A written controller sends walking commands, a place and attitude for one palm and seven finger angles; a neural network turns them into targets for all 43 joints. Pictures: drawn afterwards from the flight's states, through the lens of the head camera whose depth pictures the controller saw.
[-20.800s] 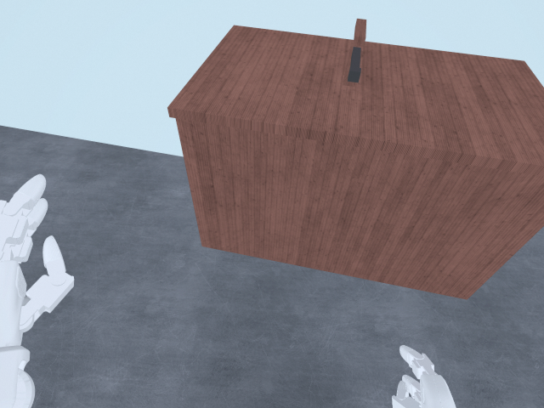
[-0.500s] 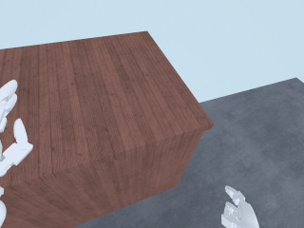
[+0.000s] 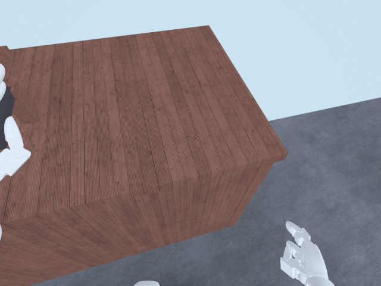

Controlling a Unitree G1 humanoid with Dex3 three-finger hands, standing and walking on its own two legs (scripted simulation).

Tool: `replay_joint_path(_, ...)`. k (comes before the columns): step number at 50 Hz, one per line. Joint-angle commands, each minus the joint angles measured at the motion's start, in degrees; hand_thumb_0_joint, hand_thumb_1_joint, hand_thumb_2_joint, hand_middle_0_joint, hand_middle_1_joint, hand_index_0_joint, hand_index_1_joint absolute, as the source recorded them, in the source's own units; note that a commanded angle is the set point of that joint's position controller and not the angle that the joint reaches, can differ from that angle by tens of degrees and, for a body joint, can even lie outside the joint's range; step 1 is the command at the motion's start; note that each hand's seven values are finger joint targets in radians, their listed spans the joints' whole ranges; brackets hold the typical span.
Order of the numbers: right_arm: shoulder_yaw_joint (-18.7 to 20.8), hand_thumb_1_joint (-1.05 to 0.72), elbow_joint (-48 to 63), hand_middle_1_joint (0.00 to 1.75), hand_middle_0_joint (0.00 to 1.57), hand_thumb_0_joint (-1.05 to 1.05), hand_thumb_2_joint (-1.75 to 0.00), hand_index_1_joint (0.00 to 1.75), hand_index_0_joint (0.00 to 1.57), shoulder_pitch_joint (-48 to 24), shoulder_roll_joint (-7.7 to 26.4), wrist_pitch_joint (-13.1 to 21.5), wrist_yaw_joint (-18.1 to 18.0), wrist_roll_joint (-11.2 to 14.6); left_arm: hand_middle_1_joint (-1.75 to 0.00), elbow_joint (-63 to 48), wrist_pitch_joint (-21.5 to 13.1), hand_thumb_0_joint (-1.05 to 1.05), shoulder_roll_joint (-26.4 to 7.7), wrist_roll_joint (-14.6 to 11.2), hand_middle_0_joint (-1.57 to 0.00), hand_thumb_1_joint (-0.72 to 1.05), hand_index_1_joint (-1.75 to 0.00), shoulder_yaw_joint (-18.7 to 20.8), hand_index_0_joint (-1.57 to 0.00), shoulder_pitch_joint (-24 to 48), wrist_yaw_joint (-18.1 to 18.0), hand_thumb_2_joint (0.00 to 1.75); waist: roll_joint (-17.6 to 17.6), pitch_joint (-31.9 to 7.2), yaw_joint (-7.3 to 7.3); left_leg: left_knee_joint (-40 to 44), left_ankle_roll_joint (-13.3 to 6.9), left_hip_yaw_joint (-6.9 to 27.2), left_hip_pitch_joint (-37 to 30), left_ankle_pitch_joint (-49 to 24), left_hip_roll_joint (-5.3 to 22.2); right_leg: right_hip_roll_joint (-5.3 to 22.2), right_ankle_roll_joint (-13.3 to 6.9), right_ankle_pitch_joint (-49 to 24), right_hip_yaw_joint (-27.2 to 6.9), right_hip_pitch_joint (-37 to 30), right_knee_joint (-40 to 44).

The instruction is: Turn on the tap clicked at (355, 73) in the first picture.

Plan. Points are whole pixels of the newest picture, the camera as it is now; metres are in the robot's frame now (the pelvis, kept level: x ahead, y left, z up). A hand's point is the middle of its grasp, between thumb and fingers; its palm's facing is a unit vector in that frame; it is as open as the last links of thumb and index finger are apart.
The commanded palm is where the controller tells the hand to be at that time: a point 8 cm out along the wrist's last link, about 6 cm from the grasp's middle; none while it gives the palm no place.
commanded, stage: come to a stop and stand still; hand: left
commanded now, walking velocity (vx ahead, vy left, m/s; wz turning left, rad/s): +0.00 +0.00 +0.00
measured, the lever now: out of the picture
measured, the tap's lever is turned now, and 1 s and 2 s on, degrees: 0 0 0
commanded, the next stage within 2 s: look again from close up in 1.52 s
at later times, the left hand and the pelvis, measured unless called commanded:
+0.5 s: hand out of the picture +0.15 +0.33 +0.19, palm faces +0.48 -0.82 -0.30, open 7.4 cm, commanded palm +0.09 +0.36 +0.18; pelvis -0.06 +0.07 +0.00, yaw +2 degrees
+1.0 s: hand out of the picture +0.05 +0.35 +0.17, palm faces +0.57 -0.73 -0.38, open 7.4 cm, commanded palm -0.02 +0.37 +0.18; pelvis -0.12 +0.06 -0.02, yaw +10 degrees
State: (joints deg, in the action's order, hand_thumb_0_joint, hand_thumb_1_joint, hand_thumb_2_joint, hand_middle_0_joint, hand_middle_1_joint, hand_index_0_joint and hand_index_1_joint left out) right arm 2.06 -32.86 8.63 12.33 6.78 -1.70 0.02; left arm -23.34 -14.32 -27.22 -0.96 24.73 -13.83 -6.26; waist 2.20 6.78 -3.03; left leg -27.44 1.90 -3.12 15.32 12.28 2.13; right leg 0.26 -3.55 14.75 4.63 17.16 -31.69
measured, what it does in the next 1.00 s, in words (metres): walks backwards: right foot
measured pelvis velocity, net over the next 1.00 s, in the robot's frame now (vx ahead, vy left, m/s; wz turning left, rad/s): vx -0.12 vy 0.06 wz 0.18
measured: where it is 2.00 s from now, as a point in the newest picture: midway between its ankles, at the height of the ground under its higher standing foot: outside the picture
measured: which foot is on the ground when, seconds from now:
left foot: down 0.00-0.98, up 1.00-1.00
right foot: down 0.00-0.82, up 0.84-0.92, down 0.94-1.00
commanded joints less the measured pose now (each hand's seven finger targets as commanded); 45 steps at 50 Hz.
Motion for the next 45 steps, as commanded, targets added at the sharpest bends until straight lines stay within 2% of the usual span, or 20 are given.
replay_joint_path(1, 2.4, -0.9, 9.2, 0.3, 0.2, 0.0, -0.9, 0.3, 0.2, 0.8, 6.8, 4.1, 1.3, 1.6, -0.3, -10.9, -3.6, 0.0, -4.8, -2.8, -0.2, 0.9, -0.3, 5.1, -0.2, -7.7, -0.6, 0.9, -14.7, -23.5, 0.93, -0.1, -3.5, 1.4, -10.6, -27.6, 3.5, 6.8, 2.0, -27.7, -7.4, -11.8, -0.4)
replay_joint_path(2, 2.2, -0.9, 9.4, 0.3, 0.2, 0.0, -0.9, 0.3, 0.2, 0.1, 6.8, 3.9, 2.0, 1.6, -0.3, -12.0, -3.6, 0.0, -3.4, -2.8, -0.2, 0.9, -0.3, 3.5, -0.2, -11.6, -0.4, 0.9, -12.1, -23.1, 0.47, -0.9, -3.9, 2.8, -9.7, -28.7, 4.6, 5.8, 2.3, -23.3, -6.2, -11.0, 0.4)
replay_joint_path(4, 1.7, -0.9, 10.1, 0.3, 0.2, 0.0, -0.9, 0.3, 0.2, -1.1, 6.8, 4.0, 2.5, 1.8, -0.3, -12.1, -2.8, 0.0, -1.7, -3.1, -0.2, 0.9, -0.3, 0.8, -0.2, -14.8, -0.3, 0.9, -3.3, -19.5, 0.44, 0.6, -3.7, 4.0, -3.2, -18.1, 4.7, 5.1, 2.5, -16.4, -6.4, -11.4, 2.9)
replay_joint_path(5, 1.5, -0.9, 9.9, 0.3, 0.2, 0.0, -0.9, 0.3, 0.2, -2.0, 6.8, 4.1, 2.4, 2.4, -0.3, -10.7, -2.2, 0.0, -0.3, -3.5, -0.2, 0.9, -0.3, -0.2, -0.2, -16.8, -0.5, 0.9, -1.6, -17.4, 0.62, 1.9, -3.7, 4.1, -3.5, -15.6, 4.5, 4.7, 2.7, -14.8, -5.8, -9.9, 3.5)
replay_joint_path(8, 0.9, -0.9, 10.3, 0.3, 0.2, 0.0, -0.9, 0.3, 0.2, -1.5, 7.1, 4.3, 0.9, 1.8, -0.3, -9.3, -1.7, 0.0, -3.6, -3.4, -0.2, 0.9, -0.3, 2.5, -0.2, -10.9, -1.0, 0.9, 3.9, -11.1, 1.27, 5.3, -3.3, 5.3, 0.7, 0.9, 3.7, 4.6, 2.9, 0.4, -7.2, -4.2, 7.7)
replay_joint_path(10, 0.3, -0.9, 10.2, 0.3, 0.2, 0.0, -0.9, 0.3, 0.2, -2.4, 7.0, 4.2, -0.4, 1.6, -0.3, -11.4, -2.0, 0.0, -7.3, -2.9, -0.2, 0.9, -0.3, 5.1, -0.2, -4.1, -1.4, 0.9, 1.1, -6.6, 1.56, 8.1, -3.8, 5.9, 0.7, 9.5, 3.5, 3.8, 2.9, 9.9, -8.0, 0.7, 10.4)
replay_joint_path(11, 0.0, -0.9, 10.0, 0.3, 0.2, 0.0, -0.9, 0.3, 0.2, -2.1, 6.8, 4.4, -0.9, 1.3, -0.3, -10.4, -2.4, 0.0, -5.9, -2.4, -0.2, 0.9, -0.3, 3.9, -0.2, -0.8, -1.4, 0.9, -2.1, -5.6, 1.88, 10.4, -4.4, 7.2, 3.0, 15.7, 4.3, 3.7, 2.9, 13.3, -7.3, 0.5, 9.8)
replay_joint_path(15, -0.7, -0.9, 10.0, 0.3, 0.2, 0.0, -0.9, 0.3, 0.2, -2.1, 6.2, 6.0, -0.9, 1.7, -0.3, -13.4, -2.9, 0.0, -4.5, -0.5, -0.2, 0.9, -0.3, 0.6, -0.2, 9.9, -1.3, 0.9, -15.1, -6.4, 1.17, 17.0, -5.9, 8.4, 9.5, 26.8, 6.8, 0.2, 3.2, 6.5, -4.4, -8.4, 0.1)
replay_joint_path(16, -0.4, -0.9, 9.5, 0.3, 0.2, 0.0, -0.9, 0.3, 0.2, -1.6, 6.7, 6.5, -0.8, 1.3, -0.3, -13.4, -3.2, 0.0, -4.0, 0.0, -0.2, 0.9, -0.3, -0.1, -0.2, 11.2, -1.3, 0.9, -15.6, -7.7, 1.26, 17.8, -6.2, 8.9, 10.1, 28.6, 7.4, -0.1, 3.2, 5.0, -3.5, -10.1, -1.9)
replay_joint_path(20, -0.2, -0.9, 8.8, 0.3, 0.2, 0.0, -0.9, 0.3, 0.2, -1.3, 5.8, 7.7, 0.9, 1.3, -0.3, -14.4, -3.3, 0.0, -2.1, 0.2, -0.2, 0.9, -0.3, -0.9, -0.2, 4.1, -0.9, 0.9, -14.4, -11.3, 0.43, 16.9, -4.9, 6.9, 7.0, 26.6, 6.4, -1.3, 3.1, 3.2, -2.8, -11.9, -1.3)
replay_joint_path(24, 0.5, -0.9, 8.7, 0.3, 0.2, 0.0, -0.9, 0.3, 0.2, -0.8, 6.2, 6.0, 1.4, 1.0, -0.3, -8.2, -2.3, 0.0, -1.3, 0.4, -0.2, 0.9, -0.3, 0.4, -0.2, -2.5, -0.6, 0.9, -5.8, -7.0, 0.34, 15.3, -4.4, 5.4, 16.0, 31.2, 5.8, -1.4, 2.6, 7.5, -3.2, -13.7, 0.5)
replay_joint_path(25, 0.6, -0.9, 8.2, 0.3, 0.2, 0.0, -0.9, 0.3, 0.2, -0.5, 6.2, 5.6, 1.5, 1.2, -0.3, -6.6, -1.9, 0.0, -1.5, 0.1, -0.2, 0.9, -0.3, 1.1, -0.2, -4.1, -0.4, 0.9, -4.9, -6.2, 0.43, 14.9, -3.5, 4.6, 13.4, 30.0, 5.0, -1.9, 2.7, 8.2, -3.3, -10.4, 2.5)
replay_joint_path(29, 0.8, -0.9, 8.1, 0.3, 0.2, 0.0, -0.9, 0.3, 0.2, -0.3, 5.7, 4.5, 1.0, 0.8, -0.3, -8.1, -1.7, 0.0, -2.5, -0.1, -0.2, 0.9, -0.3, 1.8, -0.2, 1.6, 0.2, 0.9, -2.2, -6.0, 1.14, 10.2, -2.8, 2.1, 10.0, 28.5, 3.2, -1.0, 1.9, 11.6, -5.5, -5.1, 4.7)
replay_joint_path(35, 0.7, -0.9, 8.2, 0.3, 0.2, 0.0, -0.9, 0.3, 0.2, -1.1, 5.2, 4.9, 0.9, 0.6, -0.3, -18.2, -0.7, 0.0, -4.1, 0.0, -0.2, 0.9, -0.3, 1.7, -0.2, 4.8, 0.9, 0.9, -6.2, -11.0, 1.38, 3.5, -2.3, -1.8, -2.9, 22.4, 1.0, -0.8, 0.9, 13.6, -7.1, 3.1, 5.3)
replay_joint_path(39, 1.2, -0.9, 7.9, 0.3, 0.2, 0.0, -0.9, 0.3, 0.2, -0.9, 5.6, 4.6, 1.0, 0.8, -0.3, -17.2, 0.5, 0.0, -3.0, -0.1, -0.2, 0.9, -0.3, 2.0, -0.2, 3.5, 0.7, 0.9, -7.5, -9.1, 1.41, 4.5, -3.1, -0.8, 5.4, 29.1, 3.3, -2.4, 1.0, 16.0, -4.5, 1.7, -3.6)
replay_joint_path(40, 1.3, -0.9, 8.2, 0.3, 0.2, 0.0, -0.9, 0.3, 0.2, -1.0, 5.5, 4.9, 1.0, 1.1, -0.3, -17.9, 0.8, 0.0, -3.8, -0.2, -0.2, 0.9, -0.3, 3.0, -0.2, 3.1, 0.7, 0.9, -12.0, -9.1, 1.52, 9.1, -3.4, 0.1, 6.8, 30.5, 4.8, -4.4, 1.8, 15.2, -2.7, 0.5, -8.0)
replay_joint_path(42, 1.6, -0.9, 8.6, 0.3, 0.2, 0.0, -0.9, 0.3, 0.2, -1.0, 4.8, 4.8, 1.3, 1.4, -0.3, -17.0, 1.1, 0.0, -3.5, -0.4, -0.2, 0.9, -0.3, 3.4, -0.2, 3.3, 0.7, 0.9, -17.0, -10.6, 1.14, 17.6, -4.8, 2.9, 19.0, 33.4, 9.7, -6.7, 3.6, 13.1, 2.1, -12.9, -21.2)
replay_joint_path(43, 2.1, -0.9, 8.4, 0.3, 0.2, 0.0, -0.9, 0.3, 0.2, -0.5, 5.2, 4.8, 1.6, 1.4, -0.3, -15.3, 0.7, 0.0, -3.2, -0.5, -0.2, 0.9, -0.3, 4.0, -0.2, 2.6, 0.8, 0.9, -17.0, -10.0, 1.12, 18.2, -5.0, 2.4, 20.8, 33.1, 10.1, -6.9, 3.7, 12.3, 2.5, -14.8, -21.2)
replay_joint_path(44, 2.3, -0.9, 8.2, 0.3, 0.2, 0.0, -0.9, 0.3, 0.2, -0.7, 5.3, 4.6, 1.8, 1.3, -0.3, -13.2, 0.5, 0.0, -3.4, -0.6, -0.2, 0.9, -0.3, 4.6, -0.2, 1.2, 1.0, 0.9, -13.6, -10.1, 0.46, 16.3, -4.9, 1.5, 21.9, 33.6, 10.2, -6.1, 3.2, 11.1, 2.2, -16.8, -18.5)
replay_joint_path(45, 2.4, -0.9, 8.5, 0.3, 0.2, 0.0, -0.9, 0.3, 0.2, -0.2, 5.4, 4.6, 2.1, 1.7, -0.3, -12.7, 0.5, 0.0, -3.1, -0.4, -0.2, 0.9, -0.3, 4.4, -0.2, -0.5, 1.2, 0.9, -11.1, -9.6, 0.42, 13.9, -4.2, -1.2, 16.7, 32.2, 8.8, -5.9, 2.7, 10.9, 3.1, -13.0, -13.1)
